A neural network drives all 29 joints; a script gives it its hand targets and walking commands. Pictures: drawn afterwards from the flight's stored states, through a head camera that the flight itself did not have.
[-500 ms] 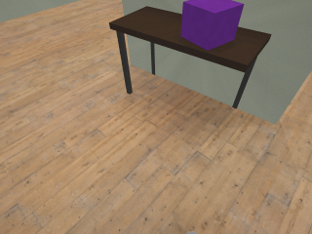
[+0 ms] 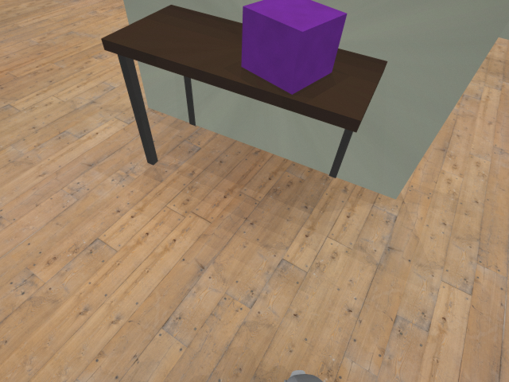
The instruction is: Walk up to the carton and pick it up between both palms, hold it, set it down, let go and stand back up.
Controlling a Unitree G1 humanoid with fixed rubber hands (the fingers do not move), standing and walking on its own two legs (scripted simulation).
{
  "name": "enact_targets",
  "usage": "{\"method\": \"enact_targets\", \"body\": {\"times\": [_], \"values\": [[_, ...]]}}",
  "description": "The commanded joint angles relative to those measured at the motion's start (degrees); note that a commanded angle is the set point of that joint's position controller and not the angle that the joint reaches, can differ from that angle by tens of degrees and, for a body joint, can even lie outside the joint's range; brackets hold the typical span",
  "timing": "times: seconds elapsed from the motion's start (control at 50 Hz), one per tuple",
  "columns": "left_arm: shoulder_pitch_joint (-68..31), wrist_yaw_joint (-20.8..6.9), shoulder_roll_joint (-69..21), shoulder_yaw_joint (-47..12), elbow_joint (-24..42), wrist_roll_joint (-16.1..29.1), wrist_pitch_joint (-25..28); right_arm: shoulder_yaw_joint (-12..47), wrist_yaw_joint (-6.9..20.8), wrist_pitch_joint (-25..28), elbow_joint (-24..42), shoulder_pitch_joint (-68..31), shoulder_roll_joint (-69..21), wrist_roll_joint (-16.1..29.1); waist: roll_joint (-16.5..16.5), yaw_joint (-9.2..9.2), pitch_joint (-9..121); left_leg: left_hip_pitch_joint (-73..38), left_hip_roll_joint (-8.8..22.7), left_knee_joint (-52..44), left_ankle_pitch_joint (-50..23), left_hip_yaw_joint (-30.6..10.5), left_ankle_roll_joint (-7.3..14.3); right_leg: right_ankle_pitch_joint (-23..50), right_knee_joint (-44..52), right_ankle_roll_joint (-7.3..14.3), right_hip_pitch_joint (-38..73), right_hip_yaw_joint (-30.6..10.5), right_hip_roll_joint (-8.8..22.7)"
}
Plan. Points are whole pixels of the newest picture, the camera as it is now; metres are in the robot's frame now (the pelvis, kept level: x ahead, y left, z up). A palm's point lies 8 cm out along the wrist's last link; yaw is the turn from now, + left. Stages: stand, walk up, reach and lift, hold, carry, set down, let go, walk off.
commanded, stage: walk up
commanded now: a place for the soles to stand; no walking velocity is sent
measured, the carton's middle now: (290, 41) +1.15 -0.13 +0.02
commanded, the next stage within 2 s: none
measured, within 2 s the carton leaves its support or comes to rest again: neither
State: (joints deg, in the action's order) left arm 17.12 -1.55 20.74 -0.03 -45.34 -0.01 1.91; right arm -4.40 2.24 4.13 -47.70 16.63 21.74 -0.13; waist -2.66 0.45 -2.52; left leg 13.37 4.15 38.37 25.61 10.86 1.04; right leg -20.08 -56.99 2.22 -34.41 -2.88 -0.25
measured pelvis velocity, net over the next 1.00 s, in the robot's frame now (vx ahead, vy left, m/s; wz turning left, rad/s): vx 0.24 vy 0.04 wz -0.30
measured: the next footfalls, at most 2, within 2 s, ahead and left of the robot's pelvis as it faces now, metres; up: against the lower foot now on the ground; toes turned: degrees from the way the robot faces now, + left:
right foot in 0.10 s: +0.19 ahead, -0.15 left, +0.00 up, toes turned -2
left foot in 0.42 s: +0.23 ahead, +0.12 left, +0.00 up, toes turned -2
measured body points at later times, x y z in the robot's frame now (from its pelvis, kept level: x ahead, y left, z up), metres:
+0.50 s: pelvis +0.14 +0.05 -0.03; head +0.14 +0.06 +0.42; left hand +0.25 +0.33 -0.15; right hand +0.19 -0.28 -0.13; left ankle +0.20 +0.12 -0.72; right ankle +0.14 -0.13 -0.69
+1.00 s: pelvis +0.24 +0.04 -0.03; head +0.25 +0.02 +0.42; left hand +0.40 +0.32 -0.12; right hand +0.21 -0.27 -0.15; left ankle +0.22 +0.14 -0.66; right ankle +0.28 -0.10 -0.72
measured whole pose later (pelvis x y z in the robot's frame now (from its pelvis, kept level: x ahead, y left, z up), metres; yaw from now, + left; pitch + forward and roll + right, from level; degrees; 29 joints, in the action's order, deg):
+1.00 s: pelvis +0.24 +0.04 -0.03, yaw -17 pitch -4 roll -1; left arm 18.1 4.9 20.9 0.0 -47.7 0.0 5.1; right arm -4.9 2.8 -2.6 -47.7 15.1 21.6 -0.3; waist 3.4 1.1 -5.7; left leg 23.7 2.7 72.6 31.8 6.1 -0.2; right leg -19.4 -49.3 1.2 -26.3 -2.0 -2.3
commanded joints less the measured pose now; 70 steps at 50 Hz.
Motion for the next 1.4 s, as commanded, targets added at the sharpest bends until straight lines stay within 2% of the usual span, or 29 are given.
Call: {"method": "enact_targets", "body": {"times": [0.0, 0.06, 0.1, 0.14, 0.16, 0.26, 0.34, 0.38, 0.4, 0.42, 0.44, 0.46, 0.5, 0.6, 0.78, 0.82, 0.86, 0.88, 0.9, 0.92, 0.98, 1.02, 1.14, 1.18, 1.2, 1.22, 1.24, 1.3, 1.38], "values": [[-8.2, 0.1, 11.4, 3.9, 6.2, -0.4, 3.3, -4.9, -1.5, 0.8, 6.7, 1.6, 15.2, -1.3, 11.1, 6.11, 0.8, -22.0, 13.6, -11.3, -34.9, -7.2, 7.7, 6.0, 14.3, -0.9, -11.2, 9.2, 3.0], [-0.1, 0.5, 11.7, 4.9, 3.5, -0.5, 4.0, -4.8, -0.8, -0.4, 8.1, -3.3, 15.8, -1.2, 12.2, 0.86, 4.4, -12.0, 12.7, -1.8, -36.3, -0.8, 7.2, 8.6, 22.3, 1.2, 8.4, 13.5, -0.2], [16.4, 2.2, 16.8, 8.0, -0.9, -0.8, 4.5, -3.8, -0.7, -1.2, 9.0, -1.9, 12.4, -1.2, -1.9, -7.29, 14.1, 2.0, 8.2, 25.7, -33.3, -0.2, 4.5, 8.0, 24.1, 3.9, 32.8, 6.2, -3.3], [19.3, 3.7, 24.7, 10.3, 0.2, 0.0, 4.2, -3.2, -0.3, -1.2, 11.7, -2.8, 12.0, 0.1, -14.3, -8.01, 12.8, 33.2, -5.7, 38.5, 6.1, -8.9, -0.5, -1.8, 36.3, 18.1, 44.5, -48.8, 18.2], [15.3, 4.1, 24.7, 9.9, 1.9, 0.6, 4.1, -3.8, -0.7, -1.3, 11.0, -6.3, 16.5, -0.2, -6.1, -7.45, 7.8, 33.6, -1.3, 39.6, 8.0, -16.3, 0.0, -10.0, 37.9, 19.6, 38.7, -53.0, 20.7], [5.7, 4.5, 19.2, 7.3, 2.7, -0.4, 5.0, -4.4, 0.5, -1.4, 7.4, -6.7, 14.2, -1.2, -2.3, -0.71, -5.6, 22.4, 3.9, 25.6, 5.1, -16.8, -0.3, 1.8, 33.9, 14.8, 12.7, -31.2, 13.6], [3.2, 4.5, 22.2, 8.2, 3.0, -1.3, 5.1, -5.9, 1.6, -2.0, 7.1, -6.5, 16.0, -2.2, -8.1, -0.52, -6.9, 19.1, 3.7, 16.7, 4.2, -16.1, -0.3, -16.9, 34.9, 15.5, 6.0, -34.6, 14.9], [-1.2, 4.7, 22.3, 7.8, 3.5, -1.1, 4.9, -7.0, 1.9, -1.4, 5.2, -2.4, 16.8, -2.5, -5.6, 3.22, -5.2, 9.2, 3.6, 10.2, -2.1, -16.3, -0.4, -19.4, 29.7, 14.0, -1.3, -32.4, 14.9], [-4.9, 4.8, 19.8, 6.9, 4.0, -1.3, 4.8, -7.7, 1.7, -1.0, 3.0, 4.0, 17.2, -2.8, -2.7, 7.58, -3.2, -3.9, 2.2, 5.6, -3.9, -16.7, -0.2, -17.6, 22.5, 10.4, -9.9, -26.6, 11.9], [-6.8, 5.2, 14.0, 5.4, 4.5, -1.5, 4.5, -8.8, 1.0, -0.5, 0.4, 13.2, 19.8, -3.8, 11.1, 12.57, -1.9, -17.4, 4.0, -7.2, 8.3, -24.3, 0.0, -13.5, 4.9, 5.6, -21.4, -14.8, 2.2], [-4.3, 5.6, 8.9, 3.7, 3.9, -0.6, 4.1, -9.0, 0.3, 0.1, 1.4, 13.3, 22.8, -3.5, 25.9, 13.0, -5.0, -12.4, 16.8, -28.4, 27.1, -43.0, -1.3, -13.3, -15.4, 1.7, -26.3, -1.6, -8.6], [1.2, 5.8, 15.3, 4.8, 2.0, -1.0, 3.6, -8.6, 0.2, -0.1, 3.5, 3.7, 23.0, -2.0, 14.7, 6.71, -6.3, -5.5, 21.6, -34.6, 35.9, -54.1, -1.0, -7.8, -19.9, 0.6, -22.2, -4.1, -4.9], [2.0, 5.0, 17.9, 5.6, -0.7, -0.4, 3.4, -7.8, 0.0, 0.0, 4.6, -1.1, 19.3, -1.1, 7.0, 3.24, -7.8, -1.3, 18.4, -33.2, 24.7, -44.7, -5.1, 0.4, -20.7, -0.5, -15.5, -3.8, -0.4], [5.1, 4.6, 14.9, 5.5, -2.1, 0.6, 3.3, -5.9, -1.2, -0.2, 5.2, 2.5, 13.5, -1.5, 9.4, 3.1, 3.0, -16.6, 11.6, -14.0, -28.5, -19.5, -3.0, 3.7, -10.9, -1.5, -12.9, -0.9, 2.4], [-3.1, 5.2, 13.0, 3.9, 1.8, 0.2, 3.4, -6.0, -1.2, -2.3, 6.4, 5.2, 14.9, -2.3, 10.3, 6.9, 3.1, -20.7, 13.8, -8.2, -36.5, -12.9, 4.5, 1.1, 9.9, -0.3, -10.6, 10.4, 2.9], [-0.5, 5.5, 13.1, 4.4, 0.8, 0.2, 4.0, -5.8, -1.0, -3.1, 7.5, 2.7, 14.6, -2.5, 9.8, 5.04, 4.1, -14.8, 14.1, -4.1, -36.4, -10.5, 5.2, 1.1, 13.7, 0.8, -2.0, 11.9, 1.7], [13.7, 6.6, 14.6, 6.2, -3.3, 0.0, 4.5, -5.1, -0.8, -3.6, 9.4, -4.0, 13.5, -2.6, 3.7, -4.47, 8.6, 1.0, 10.1, 14.2, -39.9, -3.6, 2.8, 6.5, 21.8, 2.9, 22.9, 11.0, -1.7], [21.5, 7.3, 18.8, 8.2, -4.6, -0.4, 4.7, -4.5, -0.5, -3.7, 9.5, -3.2, 11.4, -2.3, -4.6, -8.89, 12.4, 12.4, 6.0, 30.5, -25.8, -3.5, 0.3, 4.7, 23.7, 5.7, 34.8, -1.4, 2.3], [21.8, 8.1, 24.4, 9.9, -4.3, -0.6, 4.3, -3.4, -0.2, -3.7, 10.8, -2.6, 8.1, -1.6, -16.2, -7.94, 9.8, 32.1, -3.4, 37.6, 7.3, -6.1, -3.0, -0.7, 30.2, 13.7, 41.4, -34.2, 17.1], [17.9, 8.3, 25.9, 10.3, -2.1, 0.4, 3.9, -5.2, 0.0, -4.5, 11.3, -6.1, 15.4, -1.8, -8.9, -7.89, 10.2, 37.1, -2.6, 41.9, 10.4, -16.2, -3.5, -17.8, 37.9, 20.0, 38.0, -56.4, 23.9], [8.6, 8.8, 22.6, 8.6, -0.2, -0.8, 4.7, -5.6, 0.9, -5.2, 8.9, -10.3, 16.3, -2.0, 1.6, -4.06, -4.9, 36.4, 2.6, 40.5, 3.9, -19.2, -2.6, -20.2, 36.3, 17.0, 23.0, -43.1, 19.6], [3.6, 8.2, 20.5, 7.9, 0.0, -1.2, 4.9, -6.0, 1.7, -5.6, 7.1, -5.5, 15.0, -2.0, -0.1, 0.43, -9.3, 26.5, 4.0, 33.2, 2.0, -18.2, -1.6, -20.4, 35.3, 13.1, 7.3, -33.2, 15.1], [-1.0, 7.2, 22.7, 8.1, 1.6, -2.4, 4.5, -6.9, 1.8, -5.5, 4.9, -2.8, 15.3, -1.8, -11.0, 0.1, -8.5, 14.5, 2.6, 17.6, 3.1, -14.1, -0.5, -21.8, 32.2, 13.3, -1.1, -29.2, 14.0], [-6.7, 6.9, 19.2, 6.3, 2.1, -2.4, 3.6, -7.4, 0.7, -3.9, 0.6, 6.4, 14.9, -1.9, -6.6, 6.13, -2.0, -6.7, 0.8, 2.2, -4.7, -13.9, -0.1, -8.3, 18.1, 8.0, -9.0, -17.6, 9.1], [-4.6, 7.1, 13.3, 4.7, 1.5, -2.2, 3.2, -7.9, -0.3, -2.9, -1.2, 11.3, 17.2, -2.8, 6.8, 8.35, 0.3, -12.6, 3.1, -9.4, 1.6, -21.0, -0.7, -5.3, 0.3, 3.9, -12.5, -9.3, 1.6], [0.7, 7.2, 7.6, 2.8, 0.8, -1.0, 3.0, -7.8, -1.1, -2.3, 0.4, 8.9, 19.8, -2.9, 18.2, 6.25, 0.5, -8.3, 14.0, -20.3, 10.3, -40.0, -0.2, -14.2, -13.2, -0.4, -15.6, -1.9, -6.4], [2.3, 7.6, 15.0, 4.4, -0.8, -0.8, 2.1, -7.6, -1.1, -2.6, 2.4, 2.2, 21.6, -1.9, 8.8, 4.04, -0.3, 1.1, 19.5, -27.9, 25.5, -49.5, 0.7, -10.9, -15.4, -0.5, -11.7, -4.6, -4.0], [0.6, 6.4, 17.4, 5.4, -3.2, -0.4, 1.5, -6.6, -1.9, -2.7, 3.4, -3.2, 17.3, -1.6, 7.4, 1.84, -4.9, 1.7, 14.5, -24.5, 20.5, -39.1, -2.2, -3.9, -14.8, -0.5, -10.0, -4.7, -0.2], [2.6, 5.7, 15.2, 5.3, -3.7, -0.6, 1.9, -5.2, -2.5, -1.4, 3.2, -1.3, 14.2, -1.2, 9.6, 1.76, 4.3, -9.9, 15.5, -12.7, -9.6, -30.3, 3.3, -6.0, -9.5, -0.9, -8.3, -4.1, 1.9]]}}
